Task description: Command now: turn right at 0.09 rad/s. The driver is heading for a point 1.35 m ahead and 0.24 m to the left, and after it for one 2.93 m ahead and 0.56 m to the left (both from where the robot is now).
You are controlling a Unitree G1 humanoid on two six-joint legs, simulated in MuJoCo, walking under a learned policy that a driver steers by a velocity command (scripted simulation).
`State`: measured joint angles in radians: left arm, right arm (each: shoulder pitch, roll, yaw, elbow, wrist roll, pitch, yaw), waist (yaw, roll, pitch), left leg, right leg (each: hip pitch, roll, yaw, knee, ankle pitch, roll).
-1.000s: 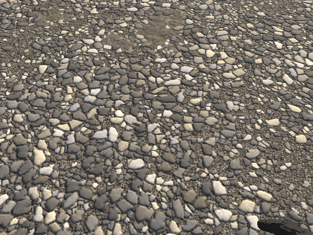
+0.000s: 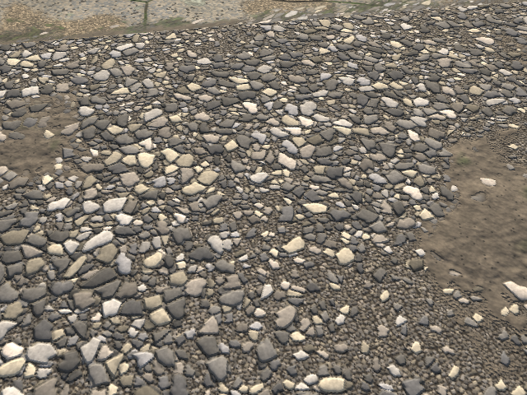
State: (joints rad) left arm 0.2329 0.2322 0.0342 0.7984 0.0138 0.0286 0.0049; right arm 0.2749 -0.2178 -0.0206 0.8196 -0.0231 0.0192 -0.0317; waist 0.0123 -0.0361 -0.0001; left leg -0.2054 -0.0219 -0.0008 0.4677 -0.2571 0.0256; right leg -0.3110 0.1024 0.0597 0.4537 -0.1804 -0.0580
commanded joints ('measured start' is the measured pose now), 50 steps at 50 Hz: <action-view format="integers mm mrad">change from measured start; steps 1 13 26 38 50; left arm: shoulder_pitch -3 13 27 -95 352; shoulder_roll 71 78 67 35 200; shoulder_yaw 12 4 -8 -12 75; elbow -32 125 266 230 269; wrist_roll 5 -5 -8 26 22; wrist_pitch -19 -36 -28 -42 -106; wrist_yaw -3 17 32 4 2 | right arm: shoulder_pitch -91 3 27 178 125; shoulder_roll -104 -104 -73 -123 -46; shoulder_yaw -11 -14 3 -30 -14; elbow -62 49 181 270 215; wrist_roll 4 12 13 3 17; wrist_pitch -39 -35 -34 -30 -105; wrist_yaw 6 1 -7 -4 31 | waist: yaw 40 -7 -4 -73 173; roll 167 29 45 160 -176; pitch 27 24 35 235 -64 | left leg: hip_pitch -107 45 67 75 -312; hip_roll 219 121 114 332 28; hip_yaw -219 -125 -112 -430 62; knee -228 -167 -176 -390 412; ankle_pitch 45 95 149 -503 88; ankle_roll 82 53 48 239 52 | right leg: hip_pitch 130 128 167 -240 557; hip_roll -71 -142 -158 -104 -350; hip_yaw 64 122 117 -73 280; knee -50 -123 -128 278 -158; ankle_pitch -3 132 170 -236 -366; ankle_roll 13 9 3 -11 -120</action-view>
